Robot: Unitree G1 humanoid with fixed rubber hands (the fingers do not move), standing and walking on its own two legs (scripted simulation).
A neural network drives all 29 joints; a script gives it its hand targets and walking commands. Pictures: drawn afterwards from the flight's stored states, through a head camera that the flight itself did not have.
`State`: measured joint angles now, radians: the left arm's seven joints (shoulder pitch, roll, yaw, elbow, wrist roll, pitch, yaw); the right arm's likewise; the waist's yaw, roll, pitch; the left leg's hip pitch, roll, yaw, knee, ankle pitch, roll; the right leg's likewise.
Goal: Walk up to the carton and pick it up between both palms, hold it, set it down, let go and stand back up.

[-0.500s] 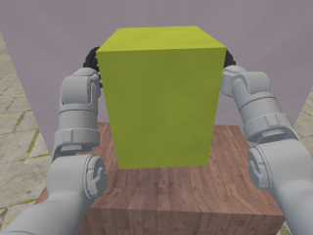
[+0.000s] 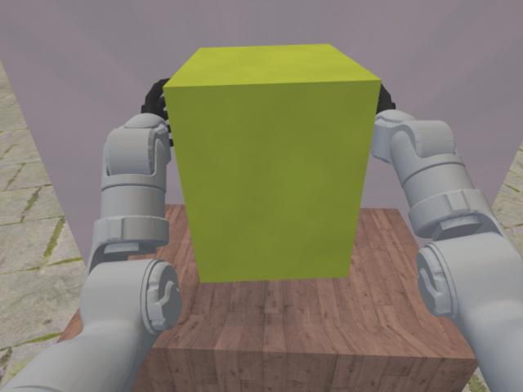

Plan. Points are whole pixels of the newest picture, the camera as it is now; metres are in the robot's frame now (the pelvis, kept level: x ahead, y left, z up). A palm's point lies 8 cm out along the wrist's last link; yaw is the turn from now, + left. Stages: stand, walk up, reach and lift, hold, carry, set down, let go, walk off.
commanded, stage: hold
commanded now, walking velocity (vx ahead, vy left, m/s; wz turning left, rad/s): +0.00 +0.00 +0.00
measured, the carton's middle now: (269, 154) +0.40 -0.01 +0.25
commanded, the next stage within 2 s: none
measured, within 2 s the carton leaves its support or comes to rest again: neither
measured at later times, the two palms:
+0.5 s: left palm (153, 128) +0.36 +0.15 +0.32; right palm (380, 126) +0.35 -0.17 +0.32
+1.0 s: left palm (153, 129) +0.36 +0.15 +0.32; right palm (379, 125) +0.36 -0.17 +0.32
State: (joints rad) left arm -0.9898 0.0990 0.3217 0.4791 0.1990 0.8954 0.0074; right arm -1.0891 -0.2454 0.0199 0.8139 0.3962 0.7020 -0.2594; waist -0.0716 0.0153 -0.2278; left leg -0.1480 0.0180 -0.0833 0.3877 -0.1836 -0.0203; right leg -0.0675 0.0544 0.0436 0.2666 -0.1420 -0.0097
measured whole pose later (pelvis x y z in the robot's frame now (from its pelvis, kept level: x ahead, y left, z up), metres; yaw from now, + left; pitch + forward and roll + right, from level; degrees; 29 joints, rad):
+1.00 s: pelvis +0.00 +0.00 +0.00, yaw +0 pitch -3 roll -2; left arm -1.00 0.11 0.32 0.50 0.20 0.89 0.00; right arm -1.10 -0.25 0.01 0.83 0.39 0.70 -0.26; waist -0.07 0.01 -0.23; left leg -0.16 0.02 -0.09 0.39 -0.18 -0.02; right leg -0.07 0.05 0.04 0.26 -0.14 -0.01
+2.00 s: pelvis +0.00 +0.00 +0.00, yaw +0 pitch -3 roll -2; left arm -1.00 0.11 0.32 0.50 0.20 0.89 0.00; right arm -1.09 -0.25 0.02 0.82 0.39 0.71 -0.26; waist -0.07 0.01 -0.23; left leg -0.15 0.02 -0.09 0.39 -0.18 -0.02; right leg -0.07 0.06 0.05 0.27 -0.14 -0.01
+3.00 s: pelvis +0.00 +0.01 +0.00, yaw +2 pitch -9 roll -1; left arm -0.86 0.04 0.32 0.37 0.30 0.64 -0.05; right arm -0.80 -0.08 -0.13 0.66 0.20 0.34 -0.20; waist -0.13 -0.07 -0.03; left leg 0.00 -0.01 -0.09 0.33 -0.17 0.00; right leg 0.07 0.02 0.02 0.25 -0.16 0.00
